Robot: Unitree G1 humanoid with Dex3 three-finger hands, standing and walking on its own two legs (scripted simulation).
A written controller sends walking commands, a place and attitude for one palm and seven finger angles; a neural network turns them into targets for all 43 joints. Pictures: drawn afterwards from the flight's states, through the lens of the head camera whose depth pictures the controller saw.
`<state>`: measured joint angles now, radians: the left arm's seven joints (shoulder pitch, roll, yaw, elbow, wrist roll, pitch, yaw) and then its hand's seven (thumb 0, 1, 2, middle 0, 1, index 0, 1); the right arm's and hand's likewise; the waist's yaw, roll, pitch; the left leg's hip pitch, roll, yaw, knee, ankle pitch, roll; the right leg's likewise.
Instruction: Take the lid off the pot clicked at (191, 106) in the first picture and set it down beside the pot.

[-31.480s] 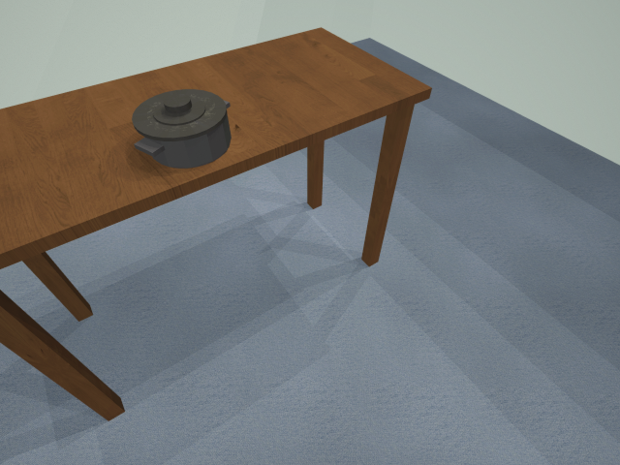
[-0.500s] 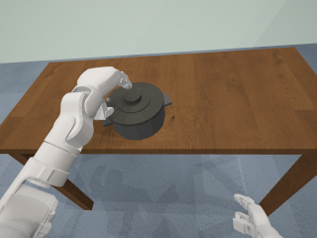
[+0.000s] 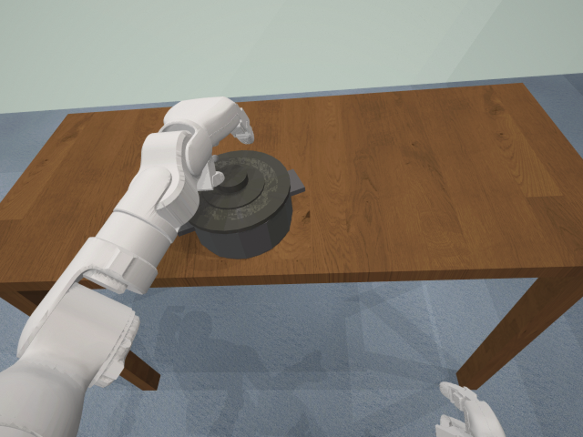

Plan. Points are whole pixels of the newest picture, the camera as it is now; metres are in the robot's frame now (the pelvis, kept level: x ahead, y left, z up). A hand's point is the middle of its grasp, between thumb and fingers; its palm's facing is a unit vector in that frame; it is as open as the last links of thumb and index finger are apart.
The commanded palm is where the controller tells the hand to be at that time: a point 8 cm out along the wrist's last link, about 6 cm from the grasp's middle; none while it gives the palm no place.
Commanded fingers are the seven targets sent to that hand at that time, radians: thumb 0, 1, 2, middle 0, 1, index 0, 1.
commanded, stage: move the open hand above the knob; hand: left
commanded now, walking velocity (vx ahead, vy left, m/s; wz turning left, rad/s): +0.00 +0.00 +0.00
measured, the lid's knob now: (231, 178) +0.48 +0.11 +0.09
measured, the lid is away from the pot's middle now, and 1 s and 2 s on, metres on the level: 0.01 0.01 0.01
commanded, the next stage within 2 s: lower the open fingers around the knob in 0.70 s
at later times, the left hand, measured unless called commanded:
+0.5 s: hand (225, 158) +0.45 +0.10 +0.16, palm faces -0.22 -0.05 -0.97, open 10.0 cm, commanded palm +0.43 +0.11 +0.23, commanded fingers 0.00 -0.33 1.53 -0.85 -0.08 -0.85 -0.08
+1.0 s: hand (215, 164) +0.45 +0.12 +0.15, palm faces -0.30 -0.09 -0.95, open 10.0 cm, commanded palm +0.43 +0.13 +0.21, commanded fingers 0.00 -0.33 1.53 -0.85 -0.08 -0.85 -0.08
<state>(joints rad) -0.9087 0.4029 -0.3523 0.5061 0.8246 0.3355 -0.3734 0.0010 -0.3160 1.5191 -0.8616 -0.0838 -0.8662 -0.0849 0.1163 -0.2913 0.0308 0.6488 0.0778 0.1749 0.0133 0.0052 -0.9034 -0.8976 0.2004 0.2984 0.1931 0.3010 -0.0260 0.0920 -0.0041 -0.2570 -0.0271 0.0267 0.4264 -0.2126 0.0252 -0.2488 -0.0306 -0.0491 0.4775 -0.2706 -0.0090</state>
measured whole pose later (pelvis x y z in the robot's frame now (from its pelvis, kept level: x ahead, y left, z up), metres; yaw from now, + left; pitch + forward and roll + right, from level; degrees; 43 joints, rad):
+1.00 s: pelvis +0.01 +0.00 +0.00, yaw +0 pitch +4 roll +1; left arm -0.94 0.36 -0.34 0.66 0.83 0.37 -0.37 0.00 -0.31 1.52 -0.86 -0.08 -0.86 -0.08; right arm 0.13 -0.28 0.04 0.64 0.08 0.20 0.02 0.00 -0.90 -0.90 0.20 0.30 0.19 0.30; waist -0.04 0.09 -0.03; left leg -0.26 -0.03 0.03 0.41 -0.22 0.03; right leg -0.25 -0.03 -0.04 0.46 -0.27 0.00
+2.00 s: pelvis +0.01 +0.01 +0.00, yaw -1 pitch +4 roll +0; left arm -0.92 0.34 -0.34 0.73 0.84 0.31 -0.32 0.00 -0.16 1.23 -0.67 -0.45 -0.69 -0.46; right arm 0.16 -0.28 0.02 0.66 0.08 0.20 0.01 0.00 -0.90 -0.90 0.20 0.30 0.19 0.30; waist -0.05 0.08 -0.03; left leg -0.28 -0.03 0.04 0.43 -0.22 0.04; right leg -0.27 -0.03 -0.03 0.46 -0.26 0.00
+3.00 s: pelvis +0.01 +0.01 +0.00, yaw +0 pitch +4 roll +1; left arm -0.91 0.31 -0.39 0.69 0.83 0.33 -0.32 0.02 0.12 0.97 -0.73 -0.95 -0.57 -0.86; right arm 0.15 -0.28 0.02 0.67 0.08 0.20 0.02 0.00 -0.90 -0.90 0.20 0.30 0.19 0.30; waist -0.04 0.09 -0.02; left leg -0.27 -0.03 0.03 0.43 -0.22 0.04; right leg -0.26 -0.03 -0.05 0.46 -0.27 0.00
